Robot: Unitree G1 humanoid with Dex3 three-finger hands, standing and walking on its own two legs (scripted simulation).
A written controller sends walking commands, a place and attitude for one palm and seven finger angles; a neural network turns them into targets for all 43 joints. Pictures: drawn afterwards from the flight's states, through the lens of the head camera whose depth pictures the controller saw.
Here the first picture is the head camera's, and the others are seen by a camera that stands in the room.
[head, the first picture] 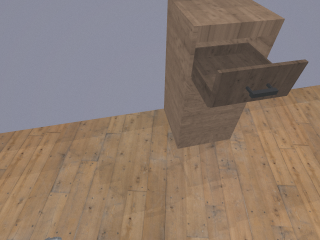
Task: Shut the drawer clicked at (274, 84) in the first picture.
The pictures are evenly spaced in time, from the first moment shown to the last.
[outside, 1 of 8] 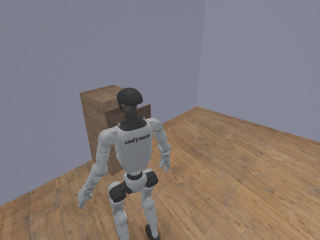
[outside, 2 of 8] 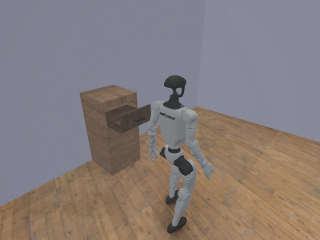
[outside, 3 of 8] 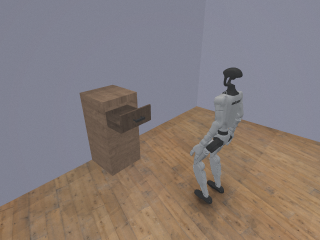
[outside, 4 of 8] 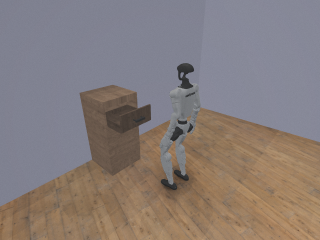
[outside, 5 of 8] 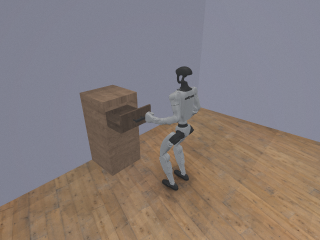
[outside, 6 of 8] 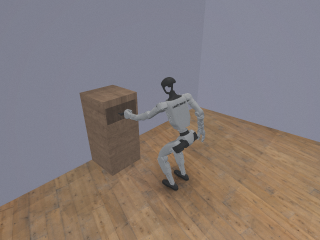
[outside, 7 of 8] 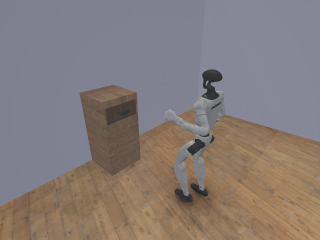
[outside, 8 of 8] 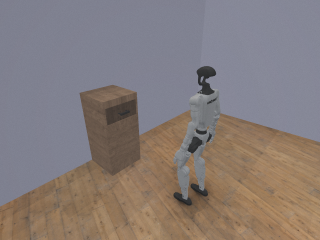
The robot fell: no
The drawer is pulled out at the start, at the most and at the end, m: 0.24 0.24 0.00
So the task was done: yes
